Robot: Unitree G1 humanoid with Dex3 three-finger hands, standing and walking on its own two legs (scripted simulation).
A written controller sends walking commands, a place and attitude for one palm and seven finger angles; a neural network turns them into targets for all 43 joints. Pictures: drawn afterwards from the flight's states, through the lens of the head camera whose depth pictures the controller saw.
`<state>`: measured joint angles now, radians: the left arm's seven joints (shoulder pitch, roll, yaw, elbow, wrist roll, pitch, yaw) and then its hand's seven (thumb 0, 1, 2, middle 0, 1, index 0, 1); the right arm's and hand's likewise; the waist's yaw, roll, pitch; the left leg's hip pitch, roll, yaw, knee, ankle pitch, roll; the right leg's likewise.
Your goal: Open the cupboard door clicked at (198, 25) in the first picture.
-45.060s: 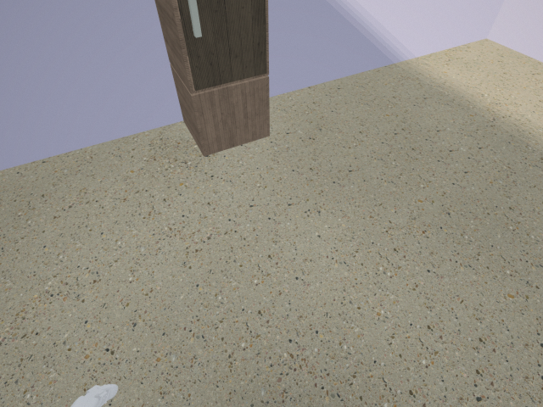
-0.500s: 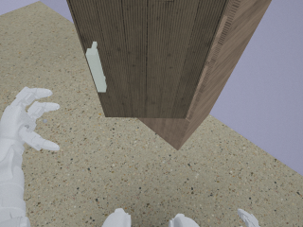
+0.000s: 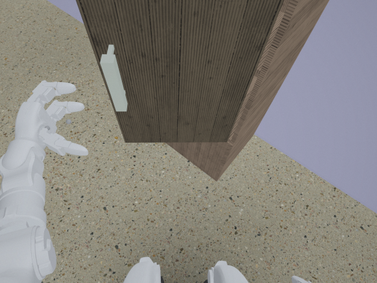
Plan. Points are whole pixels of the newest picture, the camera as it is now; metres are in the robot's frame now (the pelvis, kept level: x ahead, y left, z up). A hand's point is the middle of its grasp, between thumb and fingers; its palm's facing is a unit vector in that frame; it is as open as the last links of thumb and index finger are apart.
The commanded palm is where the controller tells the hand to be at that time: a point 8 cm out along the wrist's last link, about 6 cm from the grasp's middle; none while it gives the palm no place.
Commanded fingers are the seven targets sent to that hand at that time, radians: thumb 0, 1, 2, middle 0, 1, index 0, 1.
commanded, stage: move the hooked fingers beside the handle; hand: left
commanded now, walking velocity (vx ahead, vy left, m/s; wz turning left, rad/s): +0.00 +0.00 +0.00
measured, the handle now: (116, 79) +0.56 +0.17 +0.05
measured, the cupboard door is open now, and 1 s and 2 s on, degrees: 41 41 41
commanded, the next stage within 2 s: slide the fingers in behind the handle in 1.38 s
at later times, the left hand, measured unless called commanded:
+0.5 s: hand (82, 95) +0.49 +0.23 +0.07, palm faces +0.01 -1.00 -0.03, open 14.0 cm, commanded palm +0.48 +0.28 +0.06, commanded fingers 0.00 -0.50 0.30 -0.30 -1.20 -0.30 -1.20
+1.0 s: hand (78, 94) +0.50 +0.24 +0.06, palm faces +0.01 -1.00 -0.03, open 14.0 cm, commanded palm +0.49 +0.28 +0.06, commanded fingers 0.00 -0.50 0.30 -0.30 -1.20 -0.30 -1.20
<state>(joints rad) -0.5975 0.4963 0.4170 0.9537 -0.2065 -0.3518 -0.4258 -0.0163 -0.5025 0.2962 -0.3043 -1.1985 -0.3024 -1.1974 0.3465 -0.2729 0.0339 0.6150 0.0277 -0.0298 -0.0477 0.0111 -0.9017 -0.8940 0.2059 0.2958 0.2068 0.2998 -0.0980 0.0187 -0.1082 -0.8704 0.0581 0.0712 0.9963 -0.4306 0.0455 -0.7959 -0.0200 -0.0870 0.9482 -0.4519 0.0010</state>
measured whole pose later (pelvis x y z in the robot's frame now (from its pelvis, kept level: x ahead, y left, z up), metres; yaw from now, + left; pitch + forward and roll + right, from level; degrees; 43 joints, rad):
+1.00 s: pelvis +0.00 -0.01 -0.01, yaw -1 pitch +23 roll -4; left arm -0.88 0.66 0.46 1.17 -0.12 -0.38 -0.40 -0.02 -0.50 0.30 -0.30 -1.20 -0.30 -1.20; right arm 0.40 -0.28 0.05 0.63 0.00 0.08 -0.03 0.01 -0.90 -0.89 0.21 0.30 0.21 0.30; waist -0.17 0.02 -0.10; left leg -1.03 0.09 0.04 1.08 -0.46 0.03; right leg -0.93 0.01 -0.11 1.00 -0.46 -0.01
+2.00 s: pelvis +0.00 +0.00 -0.02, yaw -1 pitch +24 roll -4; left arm -0.92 0.59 0.42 1.19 -0.09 -0.39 -0.28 -0.02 -0.50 0.30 -0.30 -1.20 -0.31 -1.22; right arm 0.39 -0.26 0.05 0.62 -0.01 0.08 -0.01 0.01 -0.90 -0.89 0.21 0.30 0.21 0.30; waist -0.19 0.03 -0.10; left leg -1.05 0.08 0.04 1.10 -0.46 0.04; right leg -0.96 0.01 -0.10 1.02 -0.47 -0.01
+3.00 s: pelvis +0.00 -0.02 -0.02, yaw -1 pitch +23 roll -3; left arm -0.92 0.49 0.39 1.19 -0.07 -0.43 -0.18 -0.02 -0.50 0.30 -0.31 -1.20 -0.32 -1.21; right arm 0.39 -0.26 0.04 0.63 -0.01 0.07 0.00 0.01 -0.90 -0.89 0.20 0.30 0.20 0.30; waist -0.19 0.04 -0.10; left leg -1.04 0.09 0.05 1.10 -0.46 0.02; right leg -0.96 0.01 -0.09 1.05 -0.48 -0.02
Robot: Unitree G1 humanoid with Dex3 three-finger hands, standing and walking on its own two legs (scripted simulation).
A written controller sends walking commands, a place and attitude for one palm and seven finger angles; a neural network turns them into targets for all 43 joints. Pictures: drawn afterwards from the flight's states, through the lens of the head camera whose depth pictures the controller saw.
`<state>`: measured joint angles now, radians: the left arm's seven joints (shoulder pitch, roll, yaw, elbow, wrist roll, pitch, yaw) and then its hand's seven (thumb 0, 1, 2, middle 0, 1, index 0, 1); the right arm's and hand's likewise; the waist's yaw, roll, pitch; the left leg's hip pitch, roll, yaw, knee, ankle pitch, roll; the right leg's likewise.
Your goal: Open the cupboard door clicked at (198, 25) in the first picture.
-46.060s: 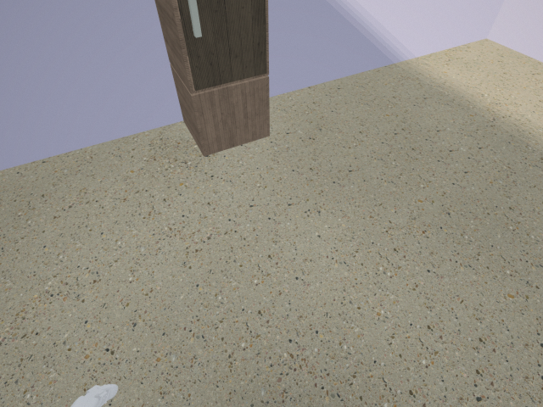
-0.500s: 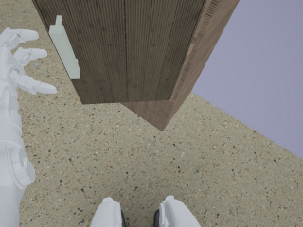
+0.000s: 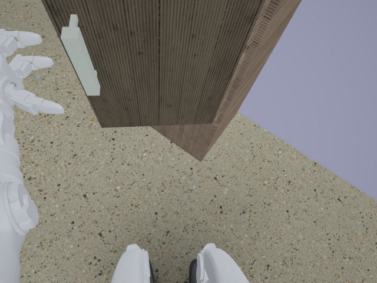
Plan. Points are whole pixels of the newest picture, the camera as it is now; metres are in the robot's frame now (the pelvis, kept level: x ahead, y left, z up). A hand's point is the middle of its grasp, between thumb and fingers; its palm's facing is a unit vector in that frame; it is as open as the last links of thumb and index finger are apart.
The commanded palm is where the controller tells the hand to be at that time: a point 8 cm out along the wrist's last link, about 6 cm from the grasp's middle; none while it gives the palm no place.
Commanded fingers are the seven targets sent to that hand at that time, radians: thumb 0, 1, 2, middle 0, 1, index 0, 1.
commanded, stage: move the hooked fingers beside the handle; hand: left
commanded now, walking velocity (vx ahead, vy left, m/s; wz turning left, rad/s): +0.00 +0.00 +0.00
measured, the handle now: (84, 58) +0.56 +0.18 +0.07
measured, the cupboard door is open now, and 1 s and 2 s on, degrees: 41 41 41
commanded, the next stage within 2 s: slide the fingers in behind the handle in 0.38 s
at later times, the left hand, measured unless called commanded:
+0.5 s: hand (41, 79) +0.50 +0.25 +0.07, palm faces +0.03 -1.00 -0.03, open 14.0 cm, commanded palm +0.48 +0.29 +0.07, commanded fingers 0.00 -0.50 0.30 -0.30 -1.20 -0.30 -1.20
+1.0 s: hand (60, 77) +0.51 +0.22 +0.06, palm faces +0.04 -1.00 -0.03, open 13.9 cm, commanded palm +0.49 +0.26 +0.07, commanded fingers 0.00 -0.50 0.30 -0.30 -1.20 -0.30 -1.20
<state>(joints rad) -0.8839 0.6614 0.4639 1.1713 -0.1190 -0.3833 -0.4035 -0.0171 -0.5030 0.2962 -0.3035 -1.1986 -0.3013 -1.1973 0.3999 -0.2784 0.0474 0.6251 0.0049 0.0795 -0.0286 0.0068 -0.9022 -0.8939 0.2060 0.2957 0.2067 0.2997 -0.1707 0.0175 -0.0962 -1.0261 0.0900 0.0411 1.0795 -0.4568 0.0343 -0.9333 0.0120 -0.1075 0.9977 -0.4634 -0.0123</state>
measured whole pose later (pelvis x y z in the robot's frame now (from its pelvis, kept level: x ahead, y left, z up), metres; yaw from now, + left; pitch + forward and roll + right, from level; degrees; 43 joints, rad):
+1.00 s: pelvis +0.00 +0.00 +0.00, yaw +0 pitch +24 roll -4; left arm -0.92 0.59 0.42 1.19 -0.09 -0.39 -0.28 -0.02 -0.50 0.30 -0.30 -1.20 -0.31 -1.22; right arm 0.39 -0.26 0.05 0.62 -0.01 0.08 -0.01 0.01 -0.90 -0.89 0.21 0.30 0.21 0.30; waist -0.19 0.03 -0.10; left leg -1.05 0.08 0.04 1.10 -0.46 0.04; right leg -0.96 0.01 -0.10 1.02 -0.47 -0.01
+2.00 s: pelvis -0.01 -0.01 -0.01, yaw +0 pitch +23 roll -3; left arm -0.92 0.49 0.39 1.19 -0.07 -0.43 -0.18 -0.02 -0.50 0.30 -0.31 -1.20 -0.32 -1.21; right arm 0.39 -0.26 0.04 0.63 -0.01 0.07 0.00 0.01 -0.90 -0.89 0.20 0.30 0.20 0.30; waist -0.19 0.04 -0.10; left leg -1.04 0.09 0.05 1.10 -0.46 0.02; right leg -0.96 0.01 -0.09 1.05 -0.48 -0.02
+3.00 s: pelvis +0.00 -0.01 +0.00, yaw +0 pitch +22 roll -3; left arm -0.87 0.42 0.35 1.16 -0.08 -0.45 -0.12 0.00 0.66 0.80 -0.34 -1.35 -0.31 -1.34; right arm 0.39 -0.26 0.02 0.65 -0.02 0.08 0.02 0.01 -0.90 -0.89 0.20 0.30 0.20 0.30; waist -0.17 0.04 -0.12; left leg -1.00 0.08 0.05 1.08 -0.46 0.03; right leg -0.93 0.00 -0.09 1.03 -0.48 -0.02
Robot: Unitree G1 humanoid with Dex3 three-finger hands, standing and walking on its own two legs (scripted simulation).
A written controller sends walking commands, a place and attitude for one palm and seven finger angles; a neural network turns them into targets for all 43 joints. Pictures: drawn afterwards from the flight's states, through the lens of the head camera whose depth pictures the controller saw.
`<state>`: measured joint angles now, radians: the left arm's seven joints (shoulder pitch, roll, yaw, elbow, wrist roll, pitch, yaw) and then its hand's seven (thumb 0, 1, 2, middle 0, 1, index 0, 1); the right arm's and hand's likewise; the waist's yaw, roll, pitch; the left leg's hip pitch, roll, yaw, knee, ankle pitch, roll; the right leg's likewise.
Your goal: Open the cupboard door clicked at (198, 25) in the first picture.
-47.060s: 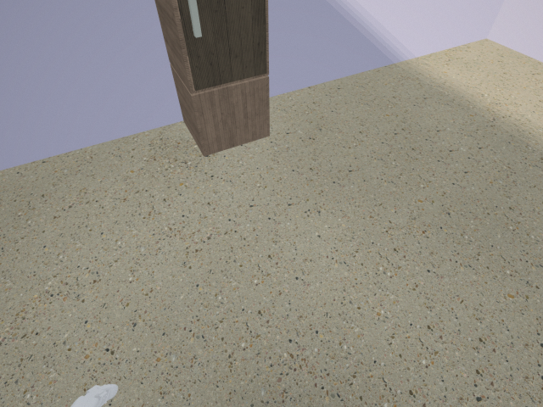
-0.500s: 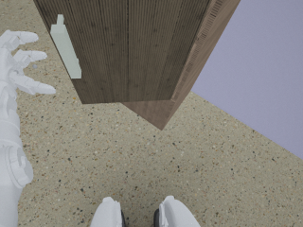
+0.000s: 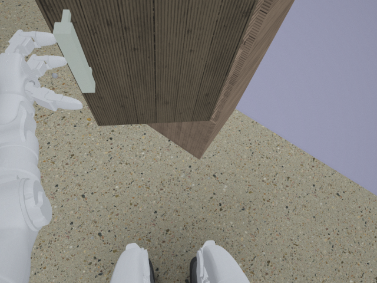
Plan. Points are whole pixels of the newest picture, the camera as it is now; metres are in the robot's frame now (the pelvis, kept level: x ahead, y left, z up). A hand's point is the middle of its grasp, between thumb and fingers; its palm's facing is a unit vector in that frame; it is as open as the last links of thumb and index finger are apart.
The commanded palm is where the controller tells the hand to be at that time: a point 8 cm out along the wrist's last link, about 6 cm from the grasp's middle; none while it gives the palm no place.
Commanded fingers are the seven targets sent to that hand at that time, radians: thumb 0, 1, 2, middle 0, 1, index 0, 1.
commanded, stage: slide the fingers in behind the handle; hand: left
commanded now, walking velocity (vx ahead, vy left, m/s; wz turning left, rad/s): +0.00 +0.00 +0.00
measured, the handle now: (78, 54) +0.56 +0.18 +0.07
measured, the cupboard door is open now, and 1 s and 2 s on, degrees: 41 41 41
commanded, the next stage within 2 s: close the thumb around the handle in 1.08 s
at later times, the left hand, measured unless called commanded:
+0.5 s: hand (75, 77) +0.51 +0.18 +0.07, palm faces +0.04 -1.00 -0.02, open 14.0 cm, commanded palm +0.48 +0.23 +0.07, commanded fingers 0.00 -0.50 0.30 -0.30 -1.20 -0.30 -1.20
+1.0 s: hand (83, 75) +0.52 +0.17 +0.07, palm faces +0.05 -1.00 -0.03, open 13.9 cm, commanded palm +0.49 +0.22 +0.07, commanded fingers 0.00 -0.50 0.30 -0.30 -1.20 -0.30 -1.20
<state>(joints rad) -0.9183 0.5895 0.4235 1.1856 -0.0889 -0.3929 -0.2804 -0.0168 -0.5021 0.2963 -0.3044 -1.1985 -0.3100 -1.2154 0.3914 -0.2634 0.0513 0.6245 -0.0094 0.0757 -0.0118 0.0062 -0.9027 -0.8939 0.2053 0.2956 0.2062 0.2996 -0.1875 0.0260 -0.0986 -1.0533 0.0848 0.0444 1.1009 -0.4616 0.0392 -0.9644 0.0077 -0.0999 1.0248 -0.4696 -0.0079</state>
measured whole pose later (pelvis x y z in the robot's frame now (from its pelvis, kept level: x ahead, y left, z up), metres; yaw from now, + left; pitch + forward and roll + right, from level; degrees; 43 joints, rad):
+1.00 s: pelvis +0.00 -0.01 +0.00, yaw +0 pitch +23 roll -3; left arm -0.92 0.49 0.39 1.19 -0.07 -0.43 -0.18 -0.02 -0.50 0.30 -0.31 -1.20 -0.32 -1.21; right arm 0.39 -0.26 0.04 0.63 -0.01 0.07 0.00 0.01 -0.90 -0.89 0.20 0.30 0.20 0.30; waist -0.19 0.04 -0.10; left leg -1.04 0.09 0.05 1.10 -0.46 0.02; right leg -0.96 0.01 -0.09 1.05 -0.48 -0.02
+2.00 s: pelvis +0.00 -0.01 +0.00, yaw +1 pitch +22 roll -3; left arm -0.87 0.42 0.35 1.16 -0.08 -0.45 -0.12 0.00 0.66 0.80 -0.34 -1.35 -0.31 -1.34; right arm 0.39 -0.26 0.02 0.65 -0.02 0.08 0.02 0.01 -0.90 -0.89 0.20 0.30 0.20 0.30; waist -0.17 0.04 -0.12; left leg -1.00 0.08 0.05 1.08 -0.46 0.03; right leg -0.93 0.00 -0.09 1.03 -0.48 -0.02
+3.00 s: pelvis +0.01 -0.05 +0.02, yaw +4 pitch +11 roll +1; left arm 0.07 -0.10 -0.23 0.21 0.09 -0.29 0.56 0.02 0.63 0.71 -0.28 -1.29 -0.29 -1.31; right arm 0.22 -0.18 0.00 0.56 -0.07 0.01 0.04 0.01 -0.90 -0.89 0.20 0.30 0.20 0.30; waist -0.02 0.03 -0.14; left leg -0.71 0.05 0.02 0.94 -0.42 -0.03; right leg -0.66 -0.01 -0.12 0.97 -0.51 -0.07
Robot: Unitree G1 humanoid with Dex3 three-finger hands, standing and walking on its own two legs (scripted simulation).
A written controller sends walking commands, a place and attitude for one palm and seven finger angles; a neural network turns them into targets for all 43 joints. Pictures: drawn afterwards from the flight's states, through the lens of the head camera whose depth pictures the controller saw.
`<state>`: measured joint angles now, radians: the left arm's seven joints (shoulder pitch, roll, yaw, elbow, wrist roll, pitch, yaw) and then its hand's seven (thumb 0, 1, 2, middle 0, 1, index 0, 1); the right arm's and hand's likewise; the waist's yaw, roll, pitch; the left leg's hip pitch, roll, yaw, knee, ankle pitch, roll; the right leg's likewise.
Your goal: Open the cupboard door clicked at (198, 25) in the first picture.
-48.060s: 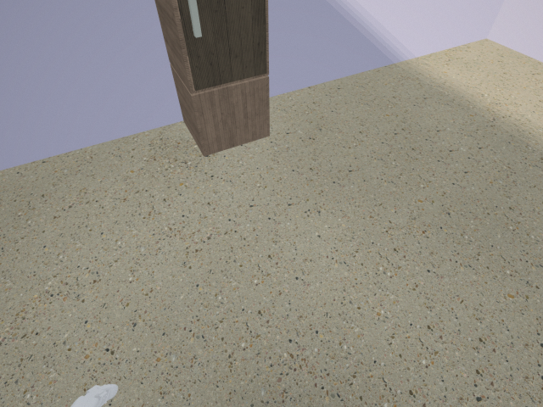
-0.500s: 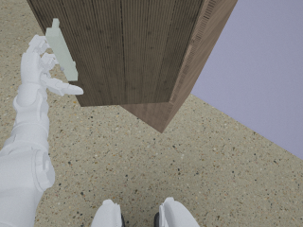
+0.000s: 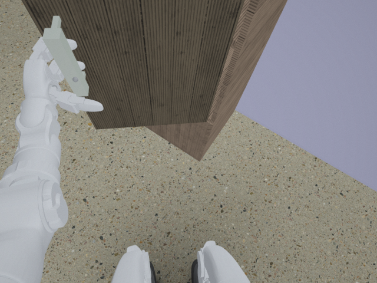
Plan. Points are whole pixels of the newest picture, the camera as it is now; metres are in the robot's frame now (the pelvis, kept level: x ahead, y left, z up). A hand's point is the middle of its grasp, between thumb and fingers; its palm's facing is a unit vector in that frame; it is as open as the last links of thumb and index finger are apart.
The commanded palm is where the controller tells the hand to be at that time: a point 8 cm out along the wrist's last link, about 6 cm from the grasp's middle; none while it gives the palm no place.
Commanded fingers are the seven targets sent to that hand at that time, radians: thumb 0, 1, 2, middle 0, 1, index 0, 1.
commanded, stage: slide the fingers in behind the handle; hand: left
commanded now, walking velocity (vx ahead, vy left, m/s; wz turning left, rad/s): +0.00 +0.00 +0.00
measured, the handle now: (70, 59) +0.57 +0.19 +0.07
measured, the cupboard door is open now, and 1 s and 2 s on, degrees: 41 41 81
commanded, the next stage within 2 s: close the thumb around the handle in 0.08 s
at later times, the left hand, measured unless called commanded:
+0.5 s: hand (75, 79) +0.52 +0.18 +0.07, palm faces +0.04 -1.00 -0.03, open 11.1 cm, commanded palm +0.49 +0.22 +0.07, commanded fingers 0.00 0.45 0.71 -0.37 -1.30 -0.37 -1.30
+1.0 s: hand (80, 81) +0.51 +0.17 +0.07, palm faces +0.06 -1.00 -0.02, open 6.2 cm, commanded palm +0.48 +0.22 +0.07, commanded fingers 0.00 0.90 0.90 -0.40 -1.35 -0.40 -1.35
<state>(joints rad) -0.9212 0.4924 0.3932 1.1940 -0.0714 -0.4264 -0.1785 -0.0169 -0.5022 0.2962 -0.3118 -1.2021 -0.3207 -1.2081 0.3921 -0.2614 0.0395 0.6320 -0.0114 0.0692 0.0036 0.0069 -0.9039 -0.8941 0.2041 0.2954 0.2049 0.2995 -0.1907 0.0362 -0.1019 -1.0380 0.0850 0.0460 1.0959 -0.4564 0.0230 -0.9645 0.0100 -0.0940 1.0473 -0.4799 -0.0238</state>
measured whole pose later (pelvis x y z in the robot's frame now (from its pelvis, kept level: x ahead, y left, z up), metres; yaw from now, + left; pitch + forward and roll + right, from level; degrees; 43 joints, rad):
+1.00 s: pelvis +0.01 +0.00 +0.00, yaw +0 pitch +22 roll -3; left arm -0.87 0.42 0.35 1.16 -0.08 -0.45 -0.12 0.00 0.66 0.80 -0.34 -1.35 -0.31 -1.34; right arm 0.39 -0.26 0.02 0.65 -0.02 0.08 0.02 0.01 -0.90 -0.89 0.20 0.30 0.20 0.30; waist -0.17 0.04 -0.12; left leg -1.00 0.08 0.05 1.08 -0.46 0.03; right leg -0.93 0.00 -0.09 1.03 -0.48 -0.02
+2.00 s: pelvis +0.02 -0.04 +0.03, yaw +4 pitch +11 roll +1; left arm 0.07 -0.10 -0.23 0.21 0.09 -0.29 0.56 0.02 0.63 0.71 -0.28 -1.29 -0.29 -1.31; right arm 0.22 -0.18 0.00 0.56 -0.07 0.01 0.04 0.01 -0.90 -0.89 0.20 0.30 0.20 0.30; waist -0.02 0.03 -0.14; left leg -0.71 0.05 0.02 0.94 -0.42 -0.03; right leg -0.66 -0.01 -0.12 0.97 -0.51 -0.07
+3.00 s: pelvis +0.00 -0.03 +0.02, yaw +4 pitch +11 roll +1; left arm 0.10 -0.08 -0.29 0.16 0.08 -0.27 0.56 -0.02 -0.50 0.30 -0.25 -0.61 -0.24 -0.63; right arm 0.20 -0.18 0.01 0.56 -0.07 -0.04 0.01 0.02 -0.90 -0.89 0.20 0.30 0.20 0.30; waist -0.01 0.05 -0.14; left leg -0.76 0.03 0.00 1.00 -0.43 -0.03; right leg -0.70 -0.02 -0.13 1.02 -0.52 -0.07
